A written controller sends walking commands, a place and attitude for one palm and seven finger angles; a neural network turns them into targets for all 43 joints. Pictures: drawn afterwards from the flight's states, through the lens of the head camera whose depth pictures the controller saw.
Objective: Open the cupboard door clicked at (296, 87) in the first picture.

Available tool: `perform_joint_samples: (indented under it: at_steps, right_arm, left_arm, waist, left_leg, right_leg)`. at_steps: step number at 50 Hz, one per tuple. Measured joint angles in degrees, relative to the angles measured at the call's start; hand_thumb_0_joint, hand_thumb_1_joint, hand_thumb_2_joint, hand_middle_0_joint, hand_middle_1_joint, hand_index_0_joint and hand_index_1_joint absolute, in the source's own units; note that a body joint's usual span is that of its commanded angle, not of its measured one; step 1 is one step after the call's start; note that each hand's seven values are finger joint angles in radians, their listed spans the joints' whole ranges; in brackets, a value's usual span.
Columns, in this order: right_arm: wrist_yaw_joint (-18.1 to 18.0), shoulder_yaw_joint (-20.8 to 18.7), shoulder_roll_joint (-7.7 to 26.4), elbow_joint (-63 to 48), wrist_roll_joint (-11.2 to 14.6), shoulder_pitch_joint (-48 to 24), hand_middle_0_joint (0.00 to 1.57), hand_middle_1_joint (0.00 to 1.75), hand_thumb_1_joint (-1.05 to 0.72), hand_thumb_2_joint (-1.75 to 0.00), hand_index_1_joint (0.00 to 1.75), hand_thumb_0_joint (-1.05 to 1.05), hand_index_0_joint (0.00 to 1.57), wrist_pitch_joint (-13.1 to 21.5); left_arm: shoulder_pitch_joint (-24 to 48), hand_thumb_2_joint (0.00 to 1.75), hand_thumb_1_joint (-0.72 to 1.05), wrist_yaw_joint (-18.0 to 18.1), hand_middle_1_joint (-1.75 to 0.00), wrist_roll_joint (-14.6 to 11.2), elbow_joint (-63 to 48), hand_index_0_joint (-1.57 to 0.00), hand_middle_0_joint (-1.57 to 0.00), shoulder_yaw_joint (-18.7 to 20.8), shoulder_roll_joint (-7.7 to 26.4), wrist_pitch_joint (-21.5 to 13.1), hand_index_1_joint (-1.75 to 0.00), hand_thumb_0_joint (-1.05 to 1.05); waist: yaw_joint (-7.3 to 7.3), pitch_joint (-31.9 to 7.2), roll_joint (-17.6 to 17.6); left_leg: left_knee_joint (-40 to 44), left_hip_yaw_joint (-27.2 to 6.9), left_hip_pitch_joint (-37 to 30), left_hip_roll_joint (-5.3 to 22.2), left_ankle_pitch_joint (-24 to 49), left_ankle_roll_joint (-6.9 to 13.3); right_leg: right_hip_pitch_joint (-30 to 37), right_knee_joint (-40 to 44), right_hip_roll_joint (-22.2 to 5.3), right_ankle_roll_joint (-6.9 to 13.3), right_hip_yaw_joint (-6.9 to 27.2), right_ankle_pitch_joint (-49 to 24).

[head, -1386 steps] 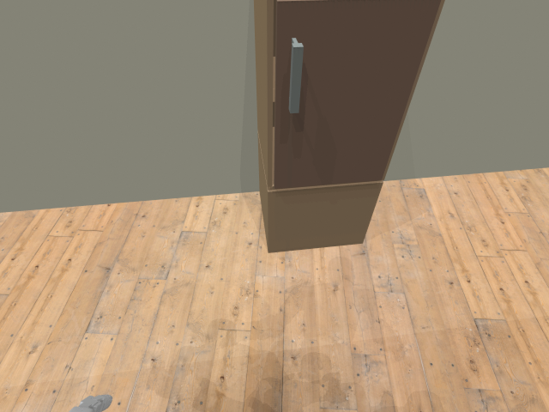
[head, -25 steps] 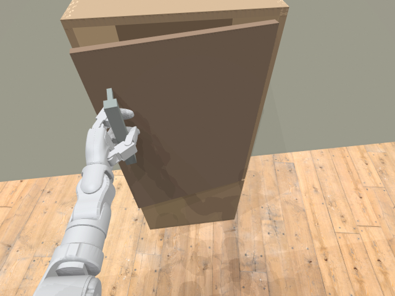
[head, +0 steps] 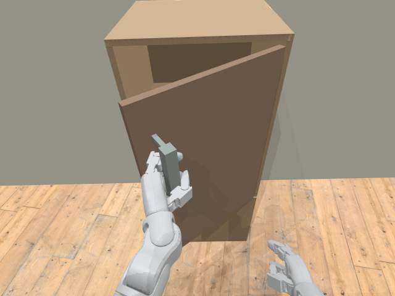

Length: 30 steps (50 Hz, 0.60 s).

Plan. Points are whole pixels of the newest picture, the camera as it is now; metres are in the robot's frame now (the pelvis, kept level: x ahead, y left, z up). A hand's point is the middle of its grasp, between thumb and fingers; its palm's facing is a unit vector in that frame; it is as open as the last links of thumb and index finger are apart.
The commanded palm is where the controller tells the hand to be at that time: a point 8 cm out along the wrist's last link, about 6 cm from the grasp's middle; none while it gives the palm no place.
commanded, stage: pull the door open along its arc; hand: left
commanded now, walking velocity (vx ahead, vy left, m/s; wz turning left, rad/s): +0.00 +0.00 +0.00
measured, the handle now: (167, 173) +0.34 +0.08 +0.10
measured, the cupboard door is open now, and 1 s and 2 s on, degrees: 36 36 38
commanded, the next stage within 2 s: open thumb and fingers to let go in 0.14 s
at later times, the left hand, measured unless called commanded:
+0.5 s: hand (182, 190) +0.29 +0.05 +0.11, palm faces +0.41 -0.91 -0.05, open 7.5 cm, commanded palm +0.24 +0.07 +0.11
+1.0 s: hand (181, 194) +0.28 +0.05 +0.11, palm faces +0.37 -0.93 -0.03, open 14.9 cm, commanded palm +0.23 +0.08 +0.11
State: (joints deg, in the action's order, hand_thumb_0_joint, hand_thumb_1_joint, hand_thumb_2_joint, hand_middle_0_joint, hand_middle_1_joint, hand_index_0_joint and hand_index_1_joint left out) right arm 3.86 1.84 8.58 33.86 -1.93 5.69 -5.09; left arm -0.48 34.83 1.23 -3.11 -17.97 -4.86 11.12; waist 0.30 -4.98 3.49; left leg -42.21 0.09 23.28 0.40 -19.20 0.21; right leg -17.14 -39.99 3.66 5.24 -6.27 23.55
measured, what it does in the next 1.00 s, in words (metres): stands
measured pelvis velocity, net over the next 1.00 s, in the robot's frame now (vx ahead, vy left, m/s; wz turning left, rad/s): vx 0.01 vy -0.03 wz -0.01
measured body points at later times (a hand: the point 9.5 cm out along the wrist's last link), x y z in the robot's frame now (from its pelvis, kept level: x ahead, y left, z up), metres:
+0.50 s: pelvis +0.02 -0.04 +0.00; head +0.01 -0.07 +0.45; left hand +0.27 +0.09 +0.11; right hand +0.20 -0.25 -0.10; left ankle +0.04 +0.12 -0.71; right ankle -0.02 -0.06 -0.71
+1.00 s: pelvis +0.01 -0.03 +0.00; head +0.00 -0.07 +0.45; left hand +0.26 +0.10 +0.11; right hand +0.20 -0.24 -0.10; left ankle +0.04 +0.13 -0.71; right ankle -0.02 -0.06 -0.71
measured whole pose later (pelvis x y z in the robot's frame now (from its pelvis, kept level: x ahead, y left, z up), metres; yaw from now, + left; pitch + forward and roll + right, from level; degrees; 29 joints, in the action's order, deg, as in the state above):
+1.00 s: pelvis +0.01 -0.03 +0.00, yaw -1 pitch +1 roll +2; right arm -1.0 0.6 11.4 33.7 -1.6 8.6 -4.2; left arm -11.4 32.3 1.2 -10.5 -14.5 -3.9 4.6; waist -1.0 -3.7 3.5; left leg -40.2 -5.0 22.1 -1.4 -18.8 -0.2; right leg -17.0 -39.9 4.4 7.2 -5.6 24.5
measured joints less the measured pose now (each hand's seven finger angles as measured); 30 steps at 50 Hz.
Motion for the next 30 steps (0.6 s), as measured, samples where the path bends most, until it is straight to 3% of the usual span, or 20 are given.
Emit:
perform_joint_samples:
  at_steps: [5,9,19,24,30]
  right_arm:
    - [0.46,0.73,0.04,0.22,0.37,1.34,0.2,0.3,-0.91,-0.9,0.3,0.01,0.2,-1.29]
    - [-0.2,0.87,0.91,0.44,0.43,2.38,0.2,0.3,-0.91,-0.9,0.3,0.02,0.2,-1.69]
    - [-2.98,-0.92,3.08,2.36,-0.42,1.51,0.2,0.3,-0.91,-0.9,0.3,0.02,0.2,-0.64]
    - [-3.22,-1.46,2.76,0.72,-0.32,2.35,0.2,0.3,-0.91,-0.9,0.3,0.02,0.2,-0.14]
    - [-3.94,-1.36,2.96,-0.09,0.09,2.79,0.2,0.3,-0.91,-0.9,0.3,0.02,0.2,0.56]
  left_arm:
    - [-5.8,0.69,0.63,-2.89,-1.29,-1.6,-6.69,-0.36,-0.31,-1.8,2.01,2.91,-1.34,0.02]
    - [-8.48,0.69,0.63,-3.84,-1.28,-2.09,-9.36,-0.36,-0.31,-2.12,2.87,3.24,-1.34,0.02]
    - [-4.25,0.77,0.6,-0.28,-1.3,-0.86,-4.52,-0.38,-0.35,3.76,-0.13,0.04,-1.33,0.0]
    - [-8.46,0.71,0.47,-0.66,-1.3,0.34,-7.93,-0.37,-0.36,4.79,0.21,-1.71,-1.31,0.0]
    - [-12.4,0.59,0.17,-2.11,-1.25,0.4,-9.93,-0.34,-0.33,4.16,0.93,-4.15,-1.26,0.0]
  waist:
    - [0.91,0.06,0.35]
    - [1.3,0.53,0.57]
    - [-1.44,2.01,-0.15]
    - [-1.65,1.11,-0.77]
    - [-1.36,0.97,-0.2]
  left_leg:
    - [1.15,-0.33,-2.13,0.46,0.07,-0.79]
    - [1.91,-0.76,-3.39,0.69,0.1,-1.19]
    - [2.8,-4.77,-2.02,-0.9,1.2,-0.53]
    - [2.86,-4.54,-1.18,-1.35,1.51,-0.75]
    - [2.05,-4.82,-1.34,-1.69,0.78,-0.43]
  right_leg:
    - [2.17,1.32,0.58,0.76,-0.18,-0.11]
    - [3.59,2.27,0.95,1.33,-0.48,-0.06]
    - [1.68,2.27,1.32,2.35,0.16,-0.3]
    - [0.28,1.25,0.98,2.46,0.82,0.44]
    - [0.54,0.37,0.73,2.48,0.56,1.44]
